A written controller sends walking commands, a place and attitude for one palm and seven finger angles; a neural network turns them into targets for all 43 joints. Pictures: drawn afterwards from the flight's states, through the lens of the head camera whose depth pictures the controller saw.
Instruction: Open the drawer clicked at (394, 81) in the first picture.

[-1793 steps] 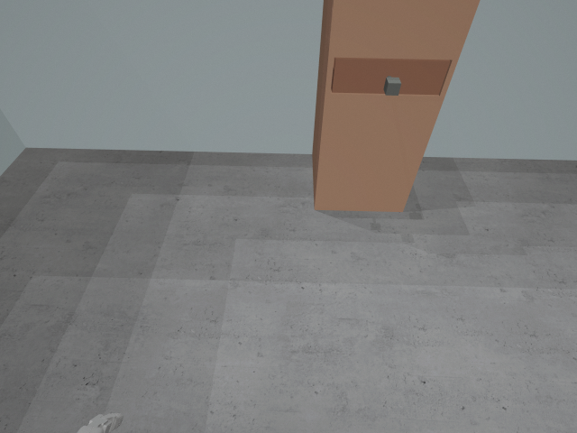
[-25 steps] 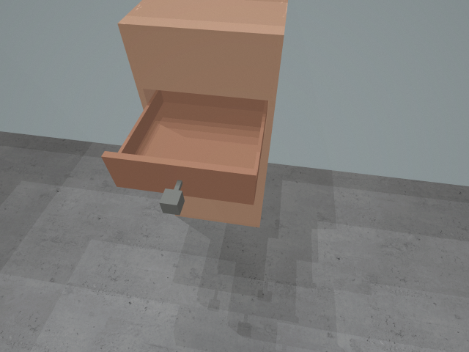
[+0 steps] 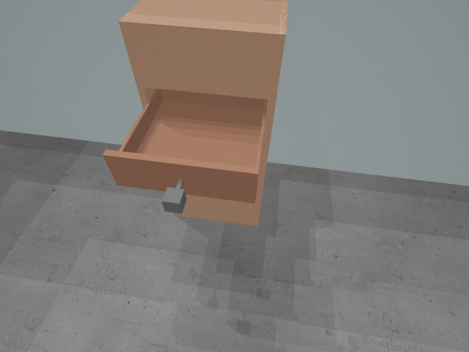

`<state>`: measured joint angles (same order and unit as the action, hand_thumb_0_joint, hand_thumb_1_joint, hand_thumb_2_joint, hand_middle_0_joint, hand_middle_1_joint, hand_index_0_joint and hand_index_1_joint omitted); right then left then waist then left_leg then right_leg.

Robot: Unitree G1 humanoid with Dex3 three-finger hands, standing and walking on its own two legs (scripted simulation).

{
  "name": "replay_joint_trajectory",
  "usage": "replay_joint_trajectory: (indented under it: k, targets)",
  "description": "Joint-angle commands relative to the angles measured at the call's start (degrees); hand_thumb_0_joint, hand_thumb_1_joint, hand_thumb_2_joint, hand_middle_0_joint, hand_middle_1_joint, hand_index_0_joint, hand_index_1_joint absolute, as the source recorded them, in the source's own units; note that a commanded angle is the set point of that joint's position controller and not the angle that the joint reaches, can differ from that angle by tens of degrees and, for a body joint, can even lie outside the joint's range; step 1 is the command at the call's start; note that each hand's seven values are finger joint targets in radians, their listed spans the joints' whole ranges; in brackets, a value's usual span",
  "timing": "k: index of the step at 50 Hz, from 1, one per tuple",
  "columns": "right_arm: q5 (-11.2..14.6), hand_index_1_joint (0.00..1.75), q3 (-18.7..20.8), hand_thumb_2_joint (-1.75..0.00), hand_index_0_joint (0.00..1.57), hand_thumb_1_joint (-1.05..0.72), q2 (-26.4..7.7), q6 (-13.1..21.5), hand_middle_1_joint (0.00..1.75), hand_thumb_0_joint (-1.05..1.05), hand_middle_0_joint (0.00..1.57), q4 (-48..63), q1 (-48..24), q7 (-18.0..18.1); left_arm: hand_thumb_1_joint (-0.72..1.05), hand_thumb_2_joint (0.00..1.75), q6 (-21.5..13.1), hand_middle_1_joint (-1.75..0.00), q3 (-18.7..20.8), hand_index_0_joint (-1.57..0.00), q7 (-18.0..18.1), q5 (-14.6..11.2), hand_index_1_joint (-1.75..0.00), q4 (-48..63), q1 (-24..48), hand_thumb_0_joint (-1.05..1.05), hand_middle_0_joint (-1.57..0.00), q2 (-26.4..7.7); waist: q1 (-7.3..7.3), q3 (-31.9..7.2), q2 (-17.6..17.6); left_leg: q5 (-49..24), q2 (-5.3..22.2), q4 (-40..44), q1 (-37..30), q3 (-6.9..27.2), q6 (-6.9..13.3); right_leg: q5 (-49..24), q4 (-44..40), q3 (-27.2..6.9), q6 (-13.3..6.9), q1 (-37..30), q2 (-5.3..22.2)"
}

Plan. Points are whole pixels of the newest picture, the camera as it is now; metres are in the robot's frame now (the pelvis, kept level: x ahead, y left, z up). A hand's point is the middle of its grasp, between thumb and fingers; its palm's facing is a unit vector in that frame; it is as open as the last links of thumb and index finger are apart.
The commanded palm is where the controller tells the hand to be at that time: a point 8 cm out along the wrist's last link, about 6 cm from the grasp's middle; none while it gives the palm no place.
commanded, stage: look to check the result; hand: left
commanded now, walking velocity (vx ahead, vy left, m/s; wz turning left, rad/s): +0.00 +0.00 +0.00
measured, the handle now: (177, 193) +0.48 +0.17 -0.09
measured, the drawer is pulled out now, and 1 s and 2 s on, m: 0.30 0.30 0.30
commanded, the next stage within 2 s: stand and wait in 0.56 s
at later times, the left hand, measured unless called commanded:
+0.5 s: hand out of the picture +0.00 +0.16 -0.18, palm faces +0.04 -0.98 -0.17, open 7.4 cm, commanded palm none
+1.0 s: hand out of the picture +0.00 +0.17 -0.18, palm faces +0.03 -0.98 -0.18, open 7.4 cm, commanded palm none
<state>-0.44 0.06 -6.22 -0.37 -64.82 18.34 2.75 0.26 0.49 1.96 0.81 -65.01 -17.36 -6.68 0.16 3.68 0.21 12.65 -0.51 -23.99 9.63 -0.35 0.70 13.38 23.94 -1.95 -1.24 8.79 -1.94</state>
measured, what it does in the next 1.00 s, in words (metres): stands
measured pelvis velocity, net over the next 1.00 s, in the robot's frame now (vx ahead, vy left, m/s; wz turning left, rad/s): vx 0.01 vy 0.01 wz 0.00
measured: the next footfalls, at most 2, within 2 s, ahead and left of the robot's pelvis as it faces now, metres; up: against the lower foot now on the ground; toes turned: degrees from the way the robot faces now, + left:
none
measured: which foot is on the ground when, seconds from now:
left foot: down 0.00-1.00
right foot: down 0.00-1.00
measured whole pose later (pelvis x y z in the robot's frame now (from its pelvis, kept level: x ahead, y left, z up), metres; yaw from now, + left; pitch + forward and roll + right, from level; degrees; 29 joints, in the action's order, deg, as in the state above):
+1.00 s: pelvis +0.01 +0.01 +0.00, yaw +0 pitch -1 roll +0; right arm -0.3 0.3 -6.4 0.2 -65.1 16.7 2.8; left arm -0.3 0.4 2.3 0.7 -65.0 -16.3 -7.3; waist 0.2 3.9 -0.1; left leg 13.2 -1.2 -22.7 8.0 -0.6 1.2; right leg 14.2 23.0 -2.3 -0.7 7.3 -1.3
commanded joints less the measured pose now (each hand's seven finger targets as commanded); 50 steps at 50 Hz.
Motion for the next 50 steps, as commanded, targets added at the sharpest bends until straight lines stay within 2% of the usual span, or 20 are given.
replay_joint_trajectory:
  k: [1,4,9,13,17,21,29,33,38,44,47,50]
  targets:
    - [-0.1,0.3,0.7,-0.9,0.2,-0.9,-4.8,0.8,0.3,0.0,0.2,1.4,4.8,0.2,0.9,0.9,-0.6,-0.3,1.2,-0.2,0.4,-0.3,-0.3,1.2,-4.1,0.0,-0.2,-5.5,0.23,1.7,0.0,-3.9,5.1,4.4,-0.1,4.7,1.7,-3.7,-5.0,-4.1,-1.7,3.2,5.2]
    - [-0.1,0.3,0.8,-0.9,0.2,-0.9,-4.6,0.9,0.3,0.0,0.2,1.2,4.8,0.2,0.9,0.9,-0.6,-0.3,1.2,-0.2,0.5,-0.3,-0.3,1.0,-4.2,0.0,-0.2,-5.6,0.2,1.3,0.8,-4.9,5.2,4.4,-0.7,4.5,1.7,-4.6,-4.8,-3.9,-1.7,3.1,5.4]
    - [-0.1,0.3,0.8,-0.9,0.2,-0.9,-4.5,0.8,0.3,0.0,0.2,1.2,4.6,0.2,0.9,0.9,-0.7,-0.3,1.1,-0.2,0.6,-0.3,-0.3,0.8,-4.3,0.0,-0.2,-5.4,0.23,2.1,-0.6,-5.7,5.1,4.1,-0.6,4.6,1.7,-5.5,-5.0,-3.8,-1.6,3.1,5.6]
    - [-0.1,0.3,0.8,-0.9,0.2,-0.9,-4.6,0.7,0.3,0.0,0.2,1.1,4.6,0.1,0.9,0.9,-0.7,-0.3,1.1,-0.2,0.6,-0.2,-0.3,0.8,-4.2,0.0,-0.2,-5.5,0.34,2.9,0.6,-4.2,5.1,4.6,-0.3,4.7,1.6,-4.0,-5.1,-3.6,-1.5,3.7,5.5]
    - [0.0,0.3,0.9,-0.9,0.2,-0.9,-4.8,0.9,0.3,0.0,0.2,1.5,4.2,0.2,0.9,0.9,-0.8,-0.3,1.1,-0.2,0.6,-0.2,-0.3,1.0,-4.4,0.0,-0.2,-5.5,0.19,1.6,-0.4,-6.3,5.4,4.3,-1.4,4.5,1.8,-6.1,-4.9,-3.7,-1.5,3.0,5.4]
    - [-0.1,0.3,1.0,-0.9,0.2,-0.9,-4.9,1.0,0.3,0.0,0.2,1.1,4.1,0.2,0.9,0.9,-0.8,-0.3,1.2,-0.2,0.6,-0.3,-0.3,1.0,-4.0,0.0,-0.2,-5.6,0.26,1.2,0.0,-7.5,5.3,4.5,-1.7,4.4,1.7,-7.3,-4.7,-3.7,-1.4,2.4,5.7]
    - [-0.1,0.3,0.9,-0.9,0.2,-0.9,-5.1,1.0,0.3,0.0,0.2,1.0,3.9,0.1,0.9,0.9,-0.8,-0.3,1.1,-0.2,0.6,-0.3,-0.3,1.1,-3.7,0.0,-0.2,-5.9,0.31,1.8,-0.2,-6.9,5.3,4.9,-1.5,4.5,1.6,-6.7,-4.9,-3.8,-1.3,2.4,5.6]
    - [-0.1,0.3,0.9,-0.9,0.2,-0.9,-5.2,1.1,0.3,0.0,0.2,1.0,3.6,0.2,0.9,0.9,-0.8,-0.3,1.1,-0.2,0.6,-0.3,-0.3,1.2,-3.8,0.0,-0.2,-5.9,0.18,1.7,1.0,-7.9,5.3,4.8,-2.0,4.3,1.6,-7.4,-4.9,-3.7,-1.3,2.2,5.7]
    - [0.0,0.3,1.1,-0.9,0.2,-0.9,-5.2,1.1,0.3,0.0,0.2,1.0,3.8,0.2,0.9,0.9,-0.9,-0.3,1.1,-0.2,0.6,-0.3,-0.3,1.1,-3.5,0.0,-0.2,-6.0,0.27,1.8,-0.7,-7.9,5.3,4.9,-2.0,4.5,1.6,-7.4,-4.9,-3.6,-1.2,2.0,5.7]
    - [0.0,0.3,1.0,-0.9,0.2,-0.9,-5.3,1.2,0.3,0.0,0.2,0.8,3.7,0.2,0.9,0.9,-0.9,-0.3,1.2,-0.2,0.6,-0.4,-0.3,1.0,-3.4,0.0,-0.2,-6.0,0.26,1.0,0.6,-9.3,5.4,4.8,-2.5,4.4,1.6,-8.3,-4.7,-3.6,-1.2,1.5,5.7]
    - [0.1,0.3,1.0,-0.9,0.2,-0.9,-5.4,1.1,0.3,0.0,0.2,1.0,3.3,0.2,0.9,0.9,-1.0,-0.3,1.1,-0.2,0.6,-0.3,-0.3,1.0,-3.8,0.0,-0.2,-6.1,0.06,1.7,-1.2,-8.7,5.4,4.7,-2.6,4.5,1.7,-8.1,-5.1,-3.6,-1.2,2.0,5.7]
    - [0.0,0.3,1.0,-0.9,0.2,-0.9,-5.5,1.2,0.3,0.0,0.2,0.7,3.5,0.2,0.9,0.9,-0.9,-0.3,1.1,-0.2,0.7,-0.4,-0.3,1.0,-3.5,0.0,-0.2,-6.2,0.25,1.1,0.3,-9.7,5.3,4.7,-2.9,4.2,1.5,-9.1,-4.8,-3.7,-1.2,1.5,5.9]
